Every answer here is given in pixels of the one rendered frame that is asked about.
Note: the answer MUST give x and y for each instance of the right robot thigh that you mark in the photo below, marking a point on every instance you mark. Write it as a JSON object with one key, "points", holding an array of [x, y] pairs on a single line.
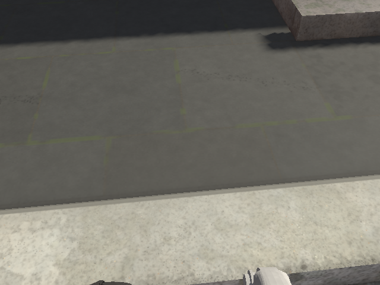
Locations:
{"points": [[266, 276]]}

